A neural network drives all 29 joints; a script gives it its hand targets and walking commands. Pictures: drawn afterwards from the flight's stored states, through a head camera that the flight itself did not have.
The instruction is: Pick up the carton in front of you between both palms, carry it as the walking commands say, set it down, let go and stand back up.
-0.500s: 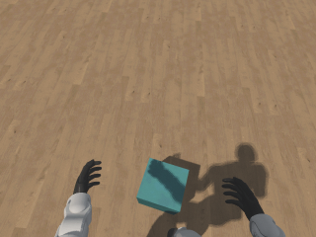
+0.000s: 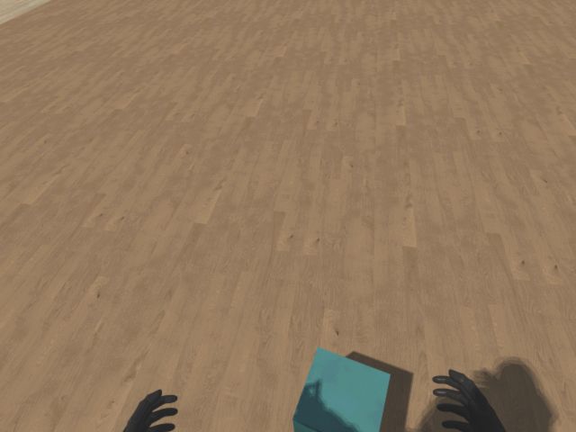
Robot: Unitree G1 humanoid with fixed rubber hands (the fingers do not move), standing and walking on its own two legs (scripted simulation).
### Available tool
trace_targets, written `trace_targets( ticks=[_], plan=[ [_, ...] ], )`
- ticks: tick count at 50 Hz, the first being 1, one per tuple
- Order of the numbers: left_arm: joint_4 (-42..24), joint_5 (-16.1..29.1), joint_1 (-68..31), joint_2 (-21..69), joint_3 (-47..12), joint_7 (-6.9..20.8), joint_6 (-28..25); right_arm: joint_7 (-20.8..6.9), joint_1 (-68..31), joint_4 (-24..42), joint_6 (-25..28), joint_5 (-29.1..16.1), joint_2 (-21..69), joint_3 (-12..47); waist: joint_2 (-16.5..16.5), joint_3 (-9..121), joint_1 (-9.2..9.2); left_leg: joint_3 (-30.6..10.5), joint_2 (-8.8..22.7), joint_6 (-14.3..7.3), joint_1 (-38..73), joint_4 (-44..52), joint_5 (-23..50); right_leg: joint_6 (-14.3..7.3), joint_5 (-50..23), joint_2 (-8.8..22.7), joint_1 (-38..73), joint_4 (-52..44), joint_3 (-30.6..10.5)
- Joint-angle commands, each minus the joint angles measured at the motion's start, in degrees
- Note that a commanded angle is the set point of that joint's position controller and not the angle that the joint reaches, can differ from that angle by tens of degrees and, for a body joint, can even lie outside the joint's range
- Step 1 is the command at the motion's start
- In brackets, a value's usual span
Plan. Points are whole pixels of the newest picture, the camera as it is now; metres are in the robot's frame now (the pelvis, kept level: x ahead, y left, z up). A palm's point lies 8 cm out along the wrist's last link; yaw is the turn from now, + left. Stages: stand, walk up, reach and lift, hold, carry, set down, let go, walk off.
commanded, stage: let go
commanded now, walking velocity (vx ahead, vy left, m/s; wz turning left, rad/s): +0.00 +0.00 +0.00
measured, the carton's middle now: (340, 408) +0.34 -0.11 -0.65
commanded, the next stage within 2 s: stand in 0.26 s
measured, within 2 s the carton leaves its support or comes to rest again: neither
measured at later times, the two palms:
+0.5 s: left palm out of the picture +0.09 +0.25 -0.07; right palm out of the picture +0.10 -0.32 -0.11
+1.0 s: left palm out of the picture +0.09 +0.26 -0.09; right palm out of the picture +0.12 -0.33 -0.10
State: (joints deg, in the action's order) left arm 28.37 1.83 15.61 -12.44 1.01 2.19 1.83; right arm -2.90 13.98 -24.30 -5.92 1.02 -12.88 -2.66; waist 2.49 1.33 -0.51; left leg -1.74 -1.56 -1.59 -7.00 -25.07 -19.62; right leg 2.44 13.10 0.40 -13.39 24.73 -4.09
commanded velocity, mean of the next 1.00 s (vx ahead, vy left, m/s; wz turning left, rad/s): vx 0.00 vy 0.00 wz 0.00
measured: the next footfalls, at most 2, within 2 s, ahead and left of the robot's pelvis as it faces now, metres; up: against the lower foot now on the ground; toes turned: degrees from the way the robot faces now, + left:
none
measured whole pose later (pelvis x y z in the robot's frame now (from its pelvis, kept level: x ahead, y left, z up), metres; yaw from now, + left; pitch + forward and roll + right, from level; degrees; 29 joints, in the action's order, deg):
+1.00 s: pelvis +0.00 -0.04 +0.00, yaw +3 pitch -1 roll +0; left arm 50.9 -1.7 8.5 -18.6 3.2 -0.7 1.1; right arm 2.1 12.2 -46.3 0.7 2.1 -21.9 -0.4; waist 3.0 -0.6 1.0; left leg -5.0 0.8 1.7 -4.8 -26.3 -20.4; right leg -0.8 15.6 -1.6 -11.3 28.0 -0.5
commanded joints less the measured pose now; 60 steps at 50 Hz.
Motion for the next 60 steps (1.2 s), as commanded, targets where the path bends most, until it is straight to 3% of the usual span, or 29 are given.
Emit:
trace_targets(
  ticks=[1, 2, 3, 4, 5, 8, 10, 11, 12, 13, 14, 17, 18, 31, 39, 52, 55, 60],
  plan=[
    [-5.45, 0.45, -5.33, -3.47, -0.40, -0.69, -0.64, 0.86, -0.50, 3.86, -1.39, -0.87, -7.88, -2.06, 0.88, 2.12, -1.39, -0.47, 1.08, 4.58, -4.84, 2.32, 29.66, -1.30, -12.05, -6.53, 5.22, 2.84, 5.49],
    [-5.35, 0.34, -6.24, -3.93, 0.10, -0.76, -0.34, 0.82, -1.96, 4.22, -1.58, -0.79, -8.21, -2.10, -0.42, 0.91, -1.37, -0.42, 1.10, 4.31, -5.33, 2.99, 26.62, -1.26, -10.10, -6.40, 4.64, 2.53, 6.06],
    [-5.00, -0.39, -5.69, -5.20, 0.95, -0.90, 0.06, 0.76, -2.10, 4.41, -2.01, -1.04, -7.75, -1.96, 1.70, 0.24, -0.14, 0.15, 0.73, 4.40, -6.72, 3.05, 24.90, -1.40, -9.09, -6.11, 5.41, 2.58, 5.83],
    [-4.25, -0.22, -5.26, -3.88, 0.19, -0.92, 0.55, 0.65, -2.51, 4.22, -2.43, -0.58, -7.62, -2.10, 0.69, -0.56, -0.91, 0.31, 0.73, 4.12, -6.40, 3.42, 22.79, -1.40, -8.54, -5.99, 5.20, 2.13, 6.03],
    [-4.14, -0.62, -4.27, -3.94, 0.24, -0.96, 1.16, 0.49, -2.93, 4.96, -2.92, -0.86, -7.19, -1.57, 1.71, -1.38, 0.29, 0.73, 0.56, 4.12, -7.23, 3.79, 20.22, -1.46, -7.08, -5.93, 6.51, 2.11, 6.20],
    [-4.06, -1.60, -4.12, -5.28, 2.21, -0.95, 2.14, 0.85, -2.54, 4.91, -4.22, 0.13, -7.20, -2.42, -0.02, -2.84, 0.11, 1.82, -0.13, 3.57, -8.24, 4.01, 16.13, -1.17, -7.98, -5.52, 8.21, 1.36, 6.00],
    [-4.08, -2.07, -3.69, -4.90, 2.01, -0.69, 2.54, 0.93, -2.68, 4.98, -4.79, 0.04, -6.86, -1.79, 1.19, -3.89, 0.69, 2.67, -0.51, 3.33, -9.68, 4.26, 12.81, -1.25, -7.52, -5.33, 9.69, 1.13, 5.69],
    [-3.84, -1.72, -4.14, -4.44, 1.78, -0.41, 2.69, 1.11, -3.55, 5.40, -5.07, 0.42, -6.56, -1.53, -1.98, -4.09, 0.40, 2.70, -0.43, 2.86, -9.49, 4.39, 10.74, -1.03, -6.68, -5.16, 9.83, 0.60, 5.64],
    [-4.20, -1.98, -3.81, -5.01, 2.10, -0.18, 2.66, 1.24, -3.27, 5.44, -5.24, 0.36, -6.61, -1.63, -1.00, -3.69, 0.76, 3.08, -0.79, 2.71, -9.85, 4.27, 9.79, -0.96, -6.54, -4.94, 10.70, 0.65, 5.45],
    [3.56, -4.96, -2.93, -11.85, 4.88, -2.37, 1.24, 3.14, -5.27, -1.90, -0.73, 2.19, -11.24, -1.96, 3.15, -3.97, 3.37, 0.99, 1.42, 3.43, -11.84, 0.76, 3.42, -1.17, -3.74, 0.80, 2.15, -0.41, 1.08],
    [4.22, -5.43, -3.51, -13.22, 4.96, -2.97, 0.66, 3.73, -4.04, -2.59, 1.53, 2.30, -11.10, -2.22, 0.13, -2.24, 2.35, 0.58, 1.59, 3.21, -8.11, -0.27, 0.69, -1.29, 1.79, 1.37, -0.03, -1.97, -0.21],
    [4.47, -5.57, -7.47, -12.42, 4.58, -2.92, -0.77, 3.69, -2.11, -5.02, 4.45, 2.10, -11.08, -1.59, -3.95, -1.22, 0.25, -0.91, 1.86, 2.36, -6.01, -1.49, -3.08, -3.02, 11.48, 2.38, -3.45, -3.93, -3.32],
    [5.30, -5.54, -7.57, -12.15, 4.65, -2.79, -1.29, 3.58, -1.69, -6.36, 5.15, 2.06, -11.14, -1.31, -6.06, -0.81, 0.48, -1.31, 1.93, 1.90, -5.23, -2.13, -2.30, -3.36, 12.88, 2.03, -3.62, -4.42, -3.54],
    [13.70, -4.09, -5.78, -14.84, 5.13, -2.94, -1.67, 4.43, -0.10, -14.25, 6.87, 1.76, -15.28, -0.56, -3.52, 0.14, 1.68, -4.19, 4.58, 1.83, -4.11, -1.16, 12.74, -3.60, -8.43, 2.85, 3.85, -0.49, -2.41],
    [16.89, -3.63, -7.03, -15.58, 4.64, -3.12, -1.61, 4.90, -0.16, -17.23, 7.13, 1.24, -16.38, 0.10, -1.38, 0.61, 1.20, -4.62, 5.65, 2.03, -2.32, 0.10, 20.06, -4.04, -17.70, 3.29, 6.63, 1.04, -1.67],
    [21.23, -3.30, -9.53, -15.48, 3.72, -3.04, -1.58, 5.42, -2.28, -20.85, 7.16, 0.84, -18.05, 0.41, -0.52, 0.78, 1.28, -4.74, 6.65, 1.97, -1.12, 2.68, 23.40, -4.35, -17.86, 3.45, 8.33, 0.44, -0.99],
    [22.23, -3.32, -9.23, -16.35, 3.89, -3.15, -1.50, 5.31, -3.72, -21.10, 7.21, 0.96, -17.93, 0.45, -1.41, 0.20, 1.89, -4.95, 6.64, 1.61, -1.31, 3.55, 21.84, -4.17, -16.84, 3.41, 8.42, -0.21, -1.07],
    [23.47, -3.27, -10.37, -16.59, 3.65, -2.95, -1.59, 5.15, -3.63, -22.52, 7.19, 0.96, -18.04, 0.59, -2.29, -0.72, 1.23, -5.04, 6.67, 1.31, -0.83, 5.16, 17.47, -4.10, -13.43, 3.58, 7.61, -1.92, -1.79]
  ],
)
